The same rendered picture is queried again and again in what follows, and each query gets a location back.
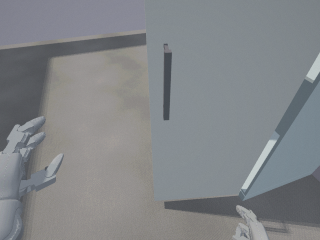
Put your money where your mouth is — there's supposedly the right robot hand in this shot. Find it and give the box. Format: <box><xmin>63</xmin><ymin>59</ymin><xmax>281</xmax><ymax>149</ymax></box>
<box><xmin>232</xmin><ymin>205</ymin><xmax>270</xmax><ymax>240</ymax></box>

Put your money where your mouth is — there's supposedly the fridge door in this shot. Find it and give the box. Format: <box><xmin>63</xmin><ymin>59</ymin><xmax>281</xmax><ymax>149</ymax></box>
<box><xmin>144</xmin><ymin>0</ymin><xmax>320</xmax><ymax>201</ymax></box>

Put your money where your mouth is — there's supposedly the robot left forearm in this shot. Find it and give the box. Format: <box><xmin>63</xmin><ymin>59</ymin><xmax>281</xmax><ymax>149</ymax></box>
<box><xmin>0</xmin><ymin>199</ymin><xmax>24</xmax><ymax>240</ymax></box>

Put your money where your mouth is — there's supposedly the left robot hand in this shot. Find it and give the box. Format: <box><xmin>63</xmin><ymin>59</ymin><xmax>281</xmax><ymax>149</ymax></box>
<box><xmin>0</xmin><ymin>116</ymin><xmax>64</xmax><ymax>201</ymax></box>

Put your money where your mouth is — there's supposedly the handle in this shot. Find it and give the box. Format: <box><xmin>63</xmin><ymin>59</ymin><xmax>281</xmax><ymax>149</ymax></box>
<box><xmin>163</xmin><ymin>43</ymin><xmax>172</xmax><ymax>121</ymax></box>

